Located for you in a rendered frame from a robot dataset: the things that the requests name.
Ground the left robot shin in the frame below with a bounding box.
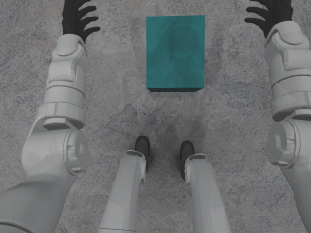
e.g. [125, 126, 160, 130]
[119, 150, 145, 166]

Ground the robot left upper arm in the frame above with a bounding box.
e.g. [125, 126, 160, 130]
[0, 128, 91, 233]

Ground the right robot hand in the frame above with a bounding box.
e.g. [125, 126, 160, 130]
[244, 0, 293, 38]

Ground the left robot foot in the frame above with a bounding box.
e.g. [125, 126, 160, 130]
[135, 135, 150, 174]

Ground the left robot forearm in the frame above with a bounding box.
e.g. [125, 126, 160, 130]
[21, 34, 90, 171]

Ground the left robot hand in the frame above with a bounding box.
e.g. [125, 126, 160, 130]
[62, 0, 101, 43]

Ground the right robot forearm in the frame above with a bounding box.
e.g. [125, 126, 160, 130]
[263, 21, 311, 122]

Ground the robot right upper arm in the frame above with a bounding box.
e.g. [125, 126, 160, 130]
[264, 119, 311, 233]

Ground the carton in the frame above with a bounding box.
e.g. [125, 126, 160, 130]
[146, 15, 205, 92]

